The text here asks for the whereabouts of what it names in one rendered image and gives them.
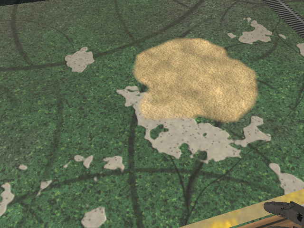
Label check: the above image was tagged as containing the right robot hand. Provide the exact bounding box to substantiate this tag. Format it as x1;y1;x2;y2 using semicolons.
263;201;304;228

